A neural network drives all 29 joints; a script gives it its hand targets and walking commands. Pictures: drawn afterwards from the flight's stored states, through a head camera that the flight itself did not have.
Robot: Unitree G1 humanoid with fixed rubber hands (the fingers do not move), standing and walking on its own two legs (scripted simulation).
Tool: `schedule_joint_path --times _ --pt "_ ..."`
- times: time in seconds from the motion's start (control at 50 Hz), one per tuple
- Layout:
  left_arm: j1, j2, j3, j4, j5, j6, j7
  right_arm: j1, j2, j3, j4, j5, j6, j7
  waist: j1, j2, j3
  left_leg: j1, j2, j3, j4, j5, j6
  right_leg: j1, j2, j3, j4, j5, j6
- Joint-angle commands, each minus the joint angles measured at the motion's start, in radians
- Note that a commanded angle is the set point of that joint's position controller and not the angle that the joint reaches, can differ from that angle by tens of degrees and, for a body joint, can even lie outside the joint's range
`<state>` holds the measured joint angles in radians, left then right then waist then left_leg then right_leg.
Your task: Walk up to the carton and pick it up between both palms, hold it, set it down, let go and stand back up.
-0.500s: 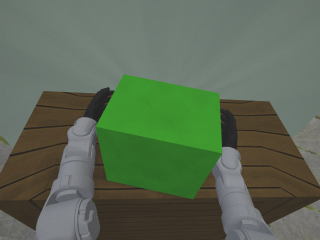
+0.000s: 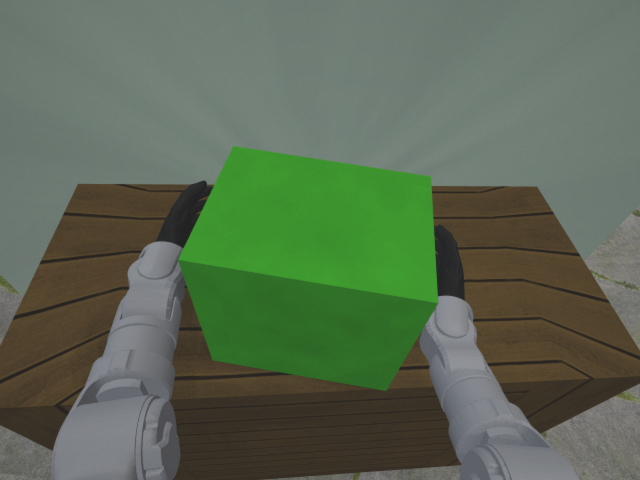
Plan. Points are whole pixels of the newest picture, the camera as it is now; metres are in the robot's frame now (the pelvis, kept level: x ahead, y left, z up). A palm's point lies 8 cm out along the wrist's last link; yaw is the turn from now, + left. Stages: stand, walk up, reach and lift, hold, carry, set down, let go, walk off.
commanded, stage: set down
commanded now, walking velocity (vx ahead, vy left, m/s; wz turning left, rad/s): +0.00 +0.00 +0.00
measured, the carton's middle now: (313, 275) +0.38 -0.01 +0.03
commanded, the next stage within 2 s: none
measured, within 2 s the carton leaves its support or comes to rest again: neither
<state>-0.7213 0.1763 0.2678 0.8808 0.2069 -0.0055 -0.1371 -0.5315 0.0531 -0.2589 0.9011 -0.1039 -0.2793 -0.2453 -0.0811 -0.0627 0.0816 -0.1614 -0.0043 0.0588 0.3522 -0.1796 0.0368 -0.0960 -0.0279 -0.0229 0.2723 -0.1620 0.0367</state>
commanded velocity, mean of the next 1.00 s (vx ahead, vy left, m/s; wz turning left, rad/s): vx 0.00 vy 0.00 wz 0.00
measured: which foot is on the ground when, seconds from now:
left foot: down 0.00-1.00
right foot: down 0.00-1.00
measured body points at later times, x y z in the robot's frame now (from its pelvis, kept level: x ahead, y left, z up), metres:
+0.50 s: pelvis +0.00 -0.01 -0.01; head +0.04 +0.03 +0.44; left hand +0.45 +0.17 +0.05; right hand +0.37 -0.19 +0.04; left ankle +0.01 +0.09 -0.75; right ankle -0.01 -0.14 -0.75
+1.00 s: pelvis -0.03 +0.00 -0.01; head -0.03 +0.03 +0.44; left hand +0.43 +0.20 +0.15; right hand +0.35 -0.23 +0.13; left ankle +0.01 +0.09 -0.75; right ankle -0.01 -0.14 -0.75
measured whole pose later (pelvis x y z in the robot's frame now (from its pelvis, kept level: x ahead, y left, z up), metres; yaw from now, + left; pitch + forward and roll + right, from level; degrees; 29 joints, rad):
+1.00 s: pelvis -0.03 +0.00 -0.01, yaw -1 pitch +2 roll -2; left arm -0.90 0.52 -0.11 1.05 -0.34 0.16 -0.10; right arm -0.69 -0.17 0.02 0.72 0.37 0.20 -0.29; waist -0.14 -0.04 -0.07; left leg -0.31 0.02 0.05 0.46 -0.18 0.03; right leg -0.25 0.00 -0.01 0.37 -0.16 0.03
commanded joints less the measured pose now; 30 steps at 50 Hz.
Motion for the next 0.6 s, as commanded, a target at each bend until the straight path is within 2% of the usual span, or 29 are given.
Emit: schedule_joint_path --times 0.0,0.04,0.08,0.1,0.12,0.16,0.18,0.2,0.22,0.24,0.26,0.28,0.3,0.32,0.34,0.36,0.38,0.4,0.42,0.44,0.46,0.48,0.5,0.52,0.54,0.56,0.58 --pt "-0.371 0.021 -0.166 -0.038 -0.164 -0.077 0.051 -0.296 -0.033 0.174 -0.098 0.141 -0.009 -0.026 -0.056 0.109 -0.495 0.063 0.022 0.007 0.037 0.136 -0.078 -0.007 0.048 -0.026 0.043 0.209 -0.012" --pt "-0.413 0.066 -0.207 -0.071 -0.246 -0.114 0.063 -0.33 -0.033 0.221 -0.209 0.195 -0.03 -0.042 -0.059 0.122 -0.669 0.07 0.024 -0.014 0.095 0.262 -0.093 0.0 0.051 -0.025 0.094 0.371 -0.013" --pt "-0.425 0.169 -0.196 -0.026 -0.287 -0.139 0.079 -0.374 -0.068 0.231 -0.24 0.237 -0.029 -0.057 -0.059 0.101 -0.759 0.041 0.017 -0.022 0.131 0.291 -0.088 0.0 0.063 -0.012 0.128 0.442 -0.008" --pt "-0.389 0.196 -0.208 0.015 -0.305 -0.135 0.08 -0.346 -0.101 0.234 -0.221 0.257 -0.01 -0.062 -0.076 0.083 -0.733 0.027 0.012 -0.017 0.13 0.282 -0.079 0.002 0.062 -0.012 0.126 0.464 -0.001" --pt "-0.366 0.213 -0.194 0.043 -0.315 -0.129 0.078 -0.347 -0.108 0.248 -0.185 0.284 0.007 -0.065 -0.056 0.1 -0.692 0.01 0.019 -0.026 0.125 0.281 -0.076 -0.025 0.063 -0.014 0.137 0.443 0.0" --pt "-0.318 0.24 -0.186 0.062 -0.324 -0.104 0.07 -0.311 -0.13 0.305 -0.183 0.337 0.039 -0.071 -0.025 0.089 -0.658 0.038 0.012 -0.029 0.132 0.358 -0.073 -0.017 0.062 -0.008 0.134 0.51 0.0" --pt "-0.308 0.267 -0.179 0.009 -0.33 -0.096 0.063 -0.298 -0.123 0.32 -0.218 0.365 0.051 -0.076 -0.012 0.114 -0.649 0.063 0.007 -0.027 0.134 0.42 -0.077 -0.004 0.066 -0.009 0.135 0.546 0.0" --pt "-0.313 0.228 -0.179 0.073 -0.313 -0.093 0.053 -0.282 -0.068 0.327 -0.136 0.357 0.066 -0.072 -0.023 0.121 -0.586 0.063 0.012 -0.031 0.15 0.437 -0.077 -0.043 0.063 -0.004 0.126 0.503 -0.008" --pt "-0.329 0.272 -0.182 -0.006 -0.318 -0.093 0.051 -0.287 -0.12 0.317 -0.203 0.367 0.063 -0.075 -0.023 0.151 -0.636 0.127 0.016 -0.035 0.15 0.464 -0.094 -0.058 0.074 -0.016 0.124 0.491 -0.012" --pt "-0.316 0.221 -0.18 0.057 -0.311 -0.101 0.044 -0.278 -0.052 0.324 -0.143 0.363 0.069 -0.07 -0.023 0.141 -0.545 0.111 0.019 -0.051 0.174 0.437 -0.083 -0.13 0.072 -0.017 0.112 0.396 -0.016" --pt "-0.374 0.315 -0.182 -0.166 -0.324 -0.105 0.054 -0.276 -0.171 0.295 -0.316 0.375 0.051 -0.072 -0.031 0.192 -0.729 0.253 0.017 -0.038 0.169 0.544 -0.111 -0.1 0.087 -0.033 0.103 0.474 -0.019" --pt "-0.391 0.301 -0.169 -0.069 -0.33 -0.094 0.061 -0.309 -0.152 0.287 -0.22 0.373 0.065 -0.072 -0.046 0.196 -0.716 0.232 0.025 -0.06 0.206 0.545 -0.115 -0.178 0.084 -0.023 0.112 0.435 -0.018" --pt "-0.35 0.29 -0.189 -0.163 -0.336 -0.086 0.062 -0.272 -0.146 0.278 -0.269 0.38 0.068 -0.068 -0.048 0.208 -0.728 0.275 0.023 -0.064 0.209 0.591 -0.113 -0.193 0.092 -0.03 0.1 0.45 -0.02" --pt "-0.38 0.231 -0.205 0.052 -0.339 -0.076 0.052 -0.321 -0.08 0.287 -0.113 0.338 0.095 -0.059 -0.064 0.208 -0.576 0.192 0.03 -0.072 0.212 0.501 -0.104 -0.279 0.078 -0.03 0.104 0.322 -0.024" --pt "-0.4 0.282 -0.217 -0.099 -0.347 -0.075 0.054 -0.304 -0.144 0.262 -0.229 0.35 0.098 -0.054 -0.046 0.241 -0.653 0.263 0.025 -0.067 0.188 0.499 -0.11 -0.242 0.083 -0.037 0.079 0.339 -0.031" --pt "-0.307 0.251 -0.223 0.037 -0.339 -0.063 0.052 -0.263 -0.131 0.264 -0.107 0.338 0.113 -0.052 -0.054 0.239 -0.57 0.232 0.032 -0.075 0.19 0.472 -0.103 -0.271 0.072 -0.032 0.083 0.317 -0.031" --pt "-0.392 0.284 -0.221 -0.026 -0.349 -0.064 0.049 -0.317 -0.137 0.25 -0.158 0.328 0.123 -0.054 -0.046 0.226 -0.585 0.219 0.026 -0.074 0.175 0.439 -0.099 -0.255 0.072 -0.032 0.077 0.296 -0.032" --pt "-0.33 0.282 -0.228 -0.022 -0.358 -0.057 0.049 -0.252 -0.144 0.264 -0.126 0.344 0.126 -0.059 -0.061 0.227 -0.579 0.23 0.029 -0.072 0.181 0.451 -0.105 -0.245 0.07 -0.026 0.086 0.326 -0.031" --pt "-0.407 0.307 -0.229 -0.145 -0.359 -0.041 0.053 -0.314 -0.198 0.231 -0.252 0.342 0.118 -0.062 -0.059 0.279 -0.71 0.286 0.014 -0.066 0.189 0.509 -0.118 -0.222 0.081 -0.027 0.093 0.382 -0.036" --pt "-0.309 0.226 -0.245 0.116 -0.357 -0.039 0.039 -0.297 -0.082 0.258 -0.072 0.325 0.14 -0.057 -0.072 0.194 -0.5 0.172 0.03 -0.086 0.209 0.433 -0.088 -0.303 0.07 -0.019 0.11 0.277 -0.026" --pt "-0.356 0.286 -0.228 -0.146 -0.359 -0.053 0.043 -0.299 -0.137 0.249 -0.318 0.333 0.118 -0.065 -0.044 0.222 -0.678 0.257 0.016 -0.072 0.188 0.465 -0.094 -0.211 0.073 -0.025 0.087 0.366 -0.03" --pt "-0.398 0.331 -0.236 -0.09 -0.381 -0.029 0.052 -0.364 -0.22 0.221 -0.273 0.339 0.128 -0.07 -0.072 0.226 -0.712 0.227 0.018 -0.083 0.187 0.464 -0.1 -0.213 0.085 -0.03 0.108 0.389 -0.018" --pt "-0.376 0.34 -0.217 -0.161 -0.387 -0.032 0.057 -0.338 -0.166 0.247 -0.323 0.364 0.132 -0.068 -0.04 0.216 -0.727 0.232 0.009 -0.073 0.202 0.477 -0.089 -0.195 0.079 -0.018 0.115 0.414 -0.019" --pt "-0.384 0.385 -0.212 -0.164 -0.386 -0.016 0.064 -0.332 -0.224 0.235 -0.334 0.366 0.142 -0.069 -0.065 0.222 -0.756 0.24 0.008 -0.074 0.194 0.474 -0.098 -0.189 0.083 -0.021 0.122 0.426 -0.017" --pt "-0.488 0.37 -0.229 -0.085 -0.412 -0.002 0.058 -0.43 -0.188 0.224 -0.291 0.342 0.169 -0.071 -0.07 0.194 -0.709 0.156 0.011 -0.08 0.202 0.393 -0.072 -0.215 0.077 -0.023 0.131 0.37 -0.016" --pt "-0.414 0.38 -0.226 -0.134 -0.42 0.004 0.058 -0.356 -0.216 0.206 -0.301 0.363 0.183 -0.074 -0.084 0.19 -0.711 0.185 0.013 -0.078 0.185 0.361 -0.07 -0.191 0.078 -0.026 0.108 0.383 -0.015" --pt "-0.404 0.362 -0.236 -0.03 -0.421 0.016 0.05 -0.361 -0.188 0.231 -0.246 0.355 0.205 -0.072 -0.07 0.157 -0.629 0.138 0.01 -0.073 0.167 0.303 -0.06 -0.189 0.069 -0.022 0.108 0.323 -0.013"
